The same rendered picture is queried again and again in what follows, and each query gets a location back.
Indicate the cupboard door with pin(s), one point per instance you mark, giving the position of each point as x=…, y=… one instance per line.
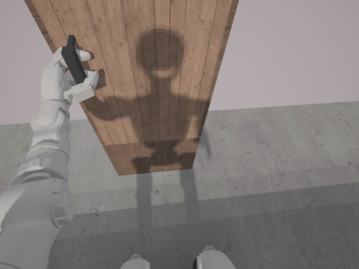
x=155, y=60

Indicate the robot left upper arm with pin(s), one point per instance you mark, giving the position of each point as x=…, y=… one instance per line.
x=31, y=216

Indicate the robot left forearm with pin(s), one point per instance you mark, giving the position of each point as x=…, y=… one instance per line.
x=49, y=152

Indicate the handle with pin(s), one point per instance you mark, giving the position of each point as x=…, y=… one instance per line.
x=72, y=60

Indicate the right robot shin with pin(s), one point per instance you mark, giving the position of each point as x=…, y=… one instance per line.
x=208, y=248

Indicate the robot right thigh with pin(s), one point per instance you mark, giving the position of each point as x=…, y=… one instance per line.
x=214, y=260

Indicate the left robot hand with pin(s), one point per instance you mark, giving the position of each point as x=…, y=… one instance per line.
x=54, y=82

